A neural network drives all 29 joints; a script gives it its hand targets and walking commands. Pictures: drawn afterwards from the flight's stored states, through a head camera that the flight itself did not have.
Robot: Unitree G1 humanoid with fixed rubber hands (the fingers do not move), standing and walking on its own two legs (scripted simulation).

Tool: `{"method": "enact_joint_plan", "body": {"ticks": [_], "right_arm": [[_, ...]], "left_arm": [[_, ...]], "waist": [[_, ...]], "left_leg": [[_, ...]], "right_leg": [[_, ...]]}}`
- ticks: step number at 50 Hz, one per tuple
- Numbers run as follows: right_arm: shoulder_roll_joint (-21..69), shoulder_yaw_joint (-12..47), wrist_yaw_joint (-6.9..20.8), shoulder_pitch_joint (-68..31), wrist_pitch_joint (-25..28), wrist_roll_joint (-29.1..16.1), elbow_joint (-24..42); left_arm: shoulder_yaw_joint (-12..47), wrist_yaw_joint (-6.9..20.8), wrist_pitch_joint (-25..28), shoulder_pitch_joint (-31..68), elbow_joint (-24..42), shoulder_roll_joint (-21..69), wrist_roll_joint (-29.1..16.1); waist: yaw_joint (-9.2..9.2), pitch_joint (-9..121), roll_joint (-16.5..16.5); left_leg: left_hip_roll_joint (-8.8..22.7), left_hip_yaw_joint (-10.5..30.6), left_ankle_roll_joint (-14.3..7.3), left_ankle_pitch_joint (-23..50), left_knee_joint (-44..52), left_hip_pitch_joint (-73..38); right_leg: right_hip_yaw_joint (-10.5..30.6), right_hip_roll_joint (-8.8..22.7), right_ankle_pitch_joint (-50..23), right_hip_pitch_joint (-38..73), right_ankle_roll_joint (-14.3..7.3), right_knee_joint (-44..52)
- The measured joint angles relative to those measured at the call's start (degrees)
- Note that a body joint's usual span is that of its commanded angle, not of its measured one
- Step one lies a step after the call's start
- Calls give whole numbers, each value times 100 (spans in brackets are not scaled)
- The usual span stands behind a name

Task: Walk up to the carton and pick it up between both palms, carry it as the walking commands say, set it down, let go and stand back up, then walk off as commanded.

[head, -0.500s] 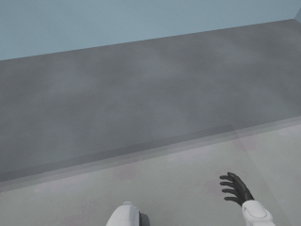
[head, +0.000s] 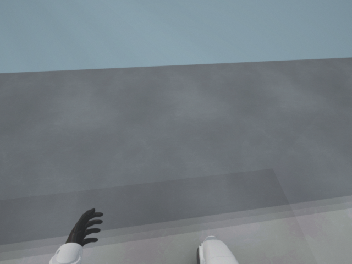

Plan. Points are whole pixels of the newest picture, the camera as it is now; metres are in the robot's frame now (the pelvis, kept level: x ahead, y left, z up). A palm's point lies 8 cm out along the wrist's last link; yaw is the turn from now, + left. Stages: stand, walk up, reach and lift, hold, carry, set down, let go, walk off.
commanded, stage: walk off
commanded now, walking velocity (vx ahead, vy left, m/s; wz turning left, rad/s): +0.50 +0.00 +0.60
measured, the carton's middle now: out of the picture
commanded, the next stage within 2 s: stand in 0.42 s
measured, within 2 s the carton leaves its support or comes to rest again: neither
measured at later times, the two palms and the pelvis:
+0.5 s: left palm out of the picture +0.12 +0.22 -0.12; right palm (207, 127) +0.52 -0.16 -0.09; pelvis +0.25 -0.01 +0.00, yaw +19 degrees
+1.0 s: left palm (58, 200) +0.34 +0.30 -0.14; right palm (205, 143) +0.49 -0.15 -0.14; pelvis +0.37 +0.05 -0.01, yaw +21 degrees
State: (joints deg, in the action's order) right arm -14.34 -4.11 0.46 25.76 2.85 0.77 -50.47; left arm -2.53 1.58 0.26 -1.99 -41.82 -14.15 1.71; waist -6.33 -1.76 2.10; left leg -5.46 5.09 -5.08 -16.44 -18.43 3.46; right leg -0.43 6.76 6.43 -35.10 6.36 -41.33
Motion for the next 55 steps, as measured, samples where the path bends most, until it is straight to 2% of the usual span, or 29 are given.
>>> {"method": "enact_joint_plan", "body": {"ticks": [5, 7, 8, 10, 13, 18, 22, 25, 28, 29, 30, 31, 33, 35, 40, 45, 50, 55], "right_arm": [[-38, -7, -39, 220, -19, 15, -62], [-94, -37, -33, 196, -20, -66, -75], [-114, -48, -44, 88, -35, -87, -47], [-157, -68, -47, -170, -64, -32, 60], [-249, -114, 52, -605, -140, 35, 231], [-310, -124, 216, -1385, -287, 103, 545], [-190, -43, 339, -2014, -303, 117, 765], [-57, 55, 407, -2442, -268, 137, 869], [82, 159, 386, -2728, -181, 191, 888], [100, 194, 357, -2750, -117, 227, 870], [139, 208, 300, -2754, -45, 252, 819], [174, 220, 231, -2727, -11, 226, 754], [239, 255, 89, -2541, -26, 98, 553], [298, 288, -25, -2275, -55, 38, 331], [361, 372, -83, -1672, -30, 19, -68], [355, 376, -67, -1321, -75, 44, -343], [340, 353, -92, -1173, -173, -6, -620], [340, 332, -115, -1135, -211, -36, -847]], "left_arm": [[104, -24, 161, 278, 186, 120, -59], [118, -108, 292, 255, 224, 142, 8], [113, -138, 320, 165, 212, 138, 47], [71, -152, 316, -156, 88, 108, 69], [3, -155, 332, -730, -198, 87, 44], [-72, -123, 473, -1665, -649, -7, -17], [-78, -140, 468, -2189, -915, 3, -39], [-36, -160, 433, -2367, -1040, 66, -59], [-10, -190, 343, -2485, -1155, 105, -110], [-6, -199, 306, -2541, -1185, 126, -142], [-3, -204, 262, -2525, -1192, 121, -157], [1, -213, 198, -2404, -1143, 110, -207], [18, -235, 104, -2106, -1034, 100, -239], [33, -234, 60, -1783, -940, 105, -184], [11, -215, -117, -1152, -813, 90, -57], [23, -263, -318, -1007, -977, 151, -25], [76, -295, -236, -1114, -1208, 255, -18], [180, -285, -39, -1259, -1504, 398, -84]], "waist": [[-124, 3, -117], [-67, -42, -219], [-20, -72, -273], [98, -69, -326], [353, -44, -433], [738, -26, -476], [949, -72, -417], [1100, -163, -378], [1197, -221, -306], [1193, -212, -331], [1151, -233, -292], [1139, -303, -232], [1121, -398, -169], [1035, -433, -132], [747, -377, -62], [571, -115, -14], [555, 123, -11], [536, 165, -243]], "left_leg": [[123, 427, 177, -734, -445, -298], [138, 487, 241, -1033, -1596, 27], [154, 376, 252, -1084, -2517, 390], [251, 43, 263, -923, -3999, 1113], [596, -351, 349, -430, -4754, 1963], [959, -498, 481, 245, -4588, 3049], [1101, -697, 553, 924, -3508, 3361], [1042, -935, 526, 969, -2406, 3145], [762, -1088, 360, 915, -1539, 2648], [689, -1107, 280, 1226, -1179, 2366], [607, -1115, 110, 1202, -1128, 2271], [549, -1122, 26, 1031, -1337, 2326], [516, -1124, -14, 784, -1410, 2185], [505, -1126, 83, 825, -1104, 1878], [460, -1108, 20, 988, -486, 1368], [411, -1140, 64, 879, -412, 1165], [343, -1184, 168, 607, -687, 1135], [470, -1067, 302, 698, -355, 823]], "right_leg": [[-149, -429, 248, 721, -194, 1008], [-301, -494, -7, 988, -522, 1072], [-402, -486, 168, 1016, -634, 858], [-555, -433, 549, 1278, -717, 806], [-796, -390, 669, 1880, -649, 1254], [-1168, -340, 806, 2707, -641, 1924], [-1430, -257, 1003, 3220, -522, 2225], [-1611, -172, 1218, 3554, -374, 2310], [-1700, 13, 1590, 3711, -176, 1999], [-1687, 84, 1762, 3627, -131, 1576], [-1605, 229, 1890, 3361, -157, 833], [-1286, 277, 2185, 2933, -168, -162], [-711, 156, 2404, 2174, -160, -1644], [-485, 89, 2246, 1664, -157, -2038], [-294, 38, 1706, 982, -157, -1388], [-256, -36, 1364, 1209, -203, -206], [-304, -148, 682, 2085, -369, 1258], [-426, -310, 672, 2445, -527, 1648]]}}
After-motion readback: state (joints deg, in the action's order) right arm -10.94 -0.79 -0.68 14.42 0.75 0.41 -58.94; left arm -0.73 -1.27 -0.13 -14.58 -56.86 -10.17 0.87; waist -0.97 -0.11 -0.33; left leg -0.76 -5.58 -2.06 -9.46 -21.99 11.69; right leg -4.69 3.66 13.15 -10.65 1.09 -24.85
